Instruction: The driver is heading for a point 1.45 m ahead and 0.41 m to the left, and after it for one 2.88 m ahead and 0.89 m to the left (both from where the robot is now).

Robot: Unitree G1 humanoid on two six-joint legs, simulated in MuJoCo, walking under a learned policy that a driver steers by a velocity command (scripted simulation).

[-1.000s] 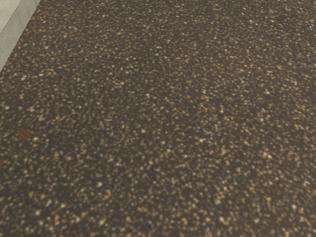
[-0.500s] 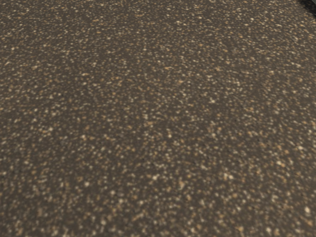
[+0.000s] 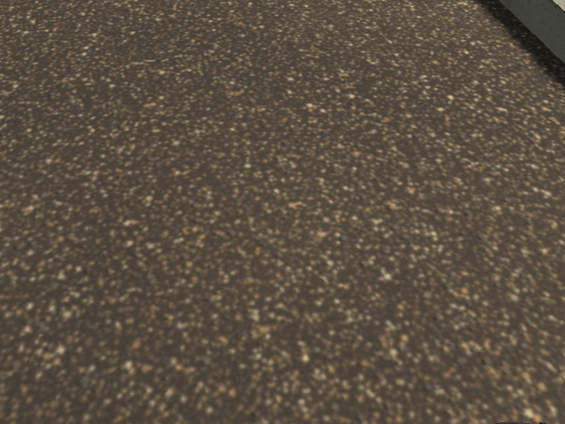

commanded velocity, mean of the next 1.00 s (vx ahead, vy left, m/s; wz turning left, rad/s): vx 0.50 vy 0.00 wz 0.43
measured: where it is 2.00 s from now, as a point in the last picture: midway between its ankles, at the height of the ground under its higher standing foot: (185, 225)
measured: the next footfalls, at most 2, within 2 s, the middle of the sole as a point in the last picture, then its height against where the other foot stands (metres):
right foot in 0.48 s outside the picture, level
left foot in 0.98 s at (178, 369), level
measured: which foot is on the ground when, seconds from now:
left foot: down 0.00-0.48, up 0.50-0.96, down 0.98-1.00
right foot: down 0.00-0.00, up 0.02-0.46, down 0.48-1.00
